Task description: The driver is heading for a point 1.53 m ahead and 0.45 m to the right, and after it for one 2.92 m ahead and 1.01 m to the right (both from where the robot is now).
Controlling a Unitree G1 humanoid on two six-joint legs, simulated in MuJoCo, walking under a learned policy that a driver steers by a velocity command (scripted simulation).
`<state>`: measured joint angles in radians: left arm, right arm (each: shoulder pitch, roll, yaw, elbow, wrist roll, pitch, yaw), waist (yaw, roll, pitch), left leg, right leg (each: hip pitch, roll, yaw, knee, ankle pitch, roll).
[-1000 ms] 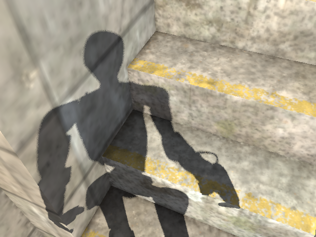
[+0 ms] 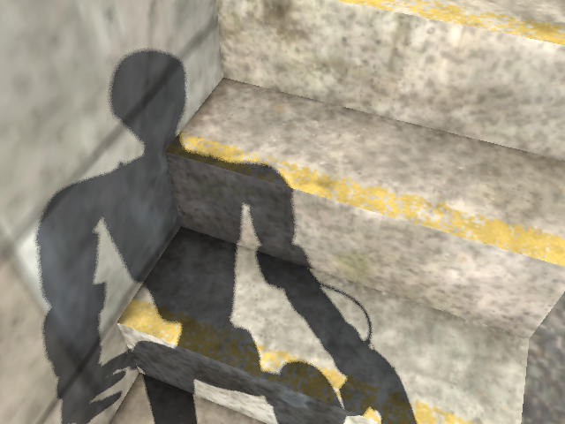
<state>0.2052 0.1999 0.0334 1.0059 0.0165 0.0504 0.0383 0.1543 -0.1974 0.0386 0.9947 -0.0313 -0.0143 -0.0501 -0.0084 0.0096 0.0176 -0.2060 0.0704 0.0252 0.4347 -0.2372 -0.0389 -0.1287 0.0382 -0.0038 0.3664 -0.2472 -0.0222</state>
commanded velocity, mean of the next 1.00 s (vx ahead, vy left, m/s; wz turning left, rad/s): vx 0.16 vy -0.02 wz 0.00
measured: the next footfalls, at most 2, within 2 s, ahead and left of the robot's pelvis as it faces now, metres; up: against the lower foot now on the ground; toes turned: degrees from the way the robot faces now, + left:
left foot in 0.80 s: +0.07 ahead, +0.14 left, +0.00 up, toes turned +4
right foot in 1.62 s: +0.15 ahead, -0.27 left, +0.20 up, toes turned -22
